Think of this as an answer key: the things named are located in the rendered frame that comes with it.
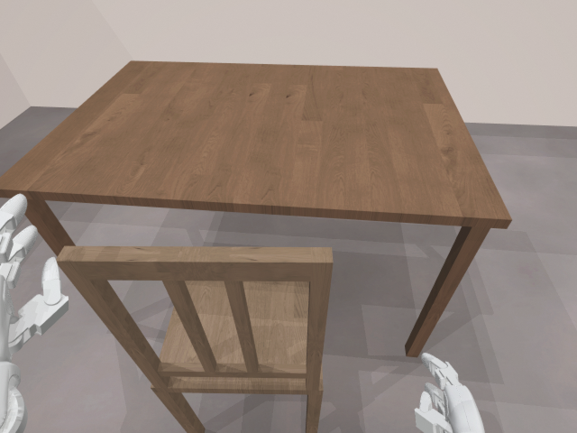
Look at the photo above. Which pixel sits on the table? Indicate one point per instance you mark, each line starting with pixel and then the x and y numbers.
pixel 365 143

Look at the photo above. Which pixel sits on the robot right hand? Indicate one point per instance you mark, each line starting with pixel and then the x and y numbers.
pixel 457 410

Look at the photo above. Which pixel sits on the chair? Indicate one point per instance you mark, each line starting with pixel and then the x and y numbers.
pixel 245 319

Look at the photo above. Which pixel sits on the robot left hand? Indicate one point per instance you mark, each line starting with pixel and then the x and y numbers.
pixel 41 312

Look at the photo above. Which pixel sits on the robot left forearm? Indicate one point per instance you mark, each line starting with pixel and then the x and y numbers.
pixel 13 411

